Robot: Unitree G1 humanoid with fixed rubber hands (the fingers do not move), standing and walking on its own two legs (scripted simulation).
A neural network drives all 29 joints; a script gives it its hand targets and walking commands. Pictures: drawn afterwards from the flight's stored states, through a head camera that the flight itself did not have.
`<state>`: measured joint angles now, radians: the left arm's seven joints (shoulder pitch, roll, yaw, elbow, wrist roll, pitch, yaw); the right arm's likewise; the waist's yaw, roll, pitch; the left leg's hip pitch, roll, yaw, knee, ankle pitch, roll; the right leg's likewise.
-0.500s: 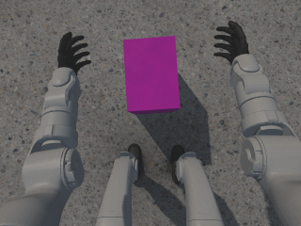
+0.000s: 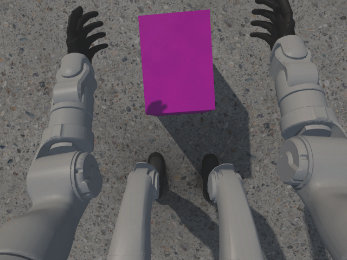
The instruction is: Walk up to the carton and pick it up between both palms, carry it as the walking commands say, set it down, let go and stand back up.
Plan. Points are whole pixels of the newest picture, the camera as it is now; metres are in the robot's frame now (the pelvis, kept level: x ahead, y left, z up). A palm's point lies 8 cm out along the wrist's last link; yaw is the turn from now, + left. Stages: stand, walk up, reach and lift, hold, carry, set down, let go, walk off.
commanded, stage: reach and lift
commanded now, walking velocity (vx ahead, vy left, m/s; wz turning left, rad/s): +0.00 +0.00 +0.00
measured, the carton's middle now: (177, 73) +0.54 +0.02 -0.47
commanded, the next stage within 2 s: none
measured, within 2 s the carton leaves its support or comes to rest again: neither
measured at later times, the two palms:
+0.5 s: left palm (111, 71) +0.50 +0.20 -0.28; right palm (250, 60) +0.53 -0.18 -0.28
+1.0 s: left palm (126, 82) +0.50 +0.20 -0.42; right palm (234, 73) +0.52 -0.17 -0.42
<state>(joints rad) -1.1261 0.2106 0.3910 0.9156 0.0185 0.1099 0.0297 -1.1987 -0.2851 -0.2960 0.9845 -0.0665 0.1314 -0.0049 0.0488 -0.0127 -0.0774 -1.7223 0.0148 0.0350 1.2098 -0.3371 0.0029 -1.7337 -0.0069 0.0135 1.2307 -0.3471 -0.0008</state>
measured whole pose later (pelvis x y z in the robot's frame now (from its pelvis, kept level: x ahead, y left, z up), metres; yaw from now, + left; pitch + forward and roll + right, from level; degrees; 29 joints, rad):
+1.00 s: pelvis -0.04 +0.00 -0.24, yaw +1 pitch +39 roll +1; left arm -1.45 0.34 0.12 1.12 -0.27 0.05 0.14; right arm -1.53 -0.42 -0.01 1.19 0.25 0.06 -0.12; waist 0.04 0.01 0.36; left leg -2.29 0.01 0.01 2.14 -0.53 -0.01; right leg -2.29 -0.01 0.00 2.16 -0.55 -0.01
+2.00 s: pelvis -0.04 +0.00 -0.24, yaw +1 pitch +37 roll +1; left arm -1.50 0.28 0.09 1.15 -0.25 0.02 0.18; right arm -1.57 -0.34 0.01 1.21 0.22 0.03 -0.15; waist 0.03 0.01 0.40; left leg -2.25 0.00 0.01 2.15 -0.54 -0.01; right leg -2.24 -0.02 0.00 2.17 -0.57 -0.01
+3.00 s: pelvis -0.03 +0.00 -0.22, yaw +0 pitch +43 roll +1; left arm -1.28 0.12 0.40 0.77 0.08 0.33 0.12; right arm -1.36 -0.18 -0.33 0.88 -0.09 0.30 -0.09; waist 0.03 -0.01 0.12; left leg -2.27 -0.05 -0.02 2.06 -0.54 -0.03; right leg -2.26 0.04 0.03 2.08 -0.56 0.03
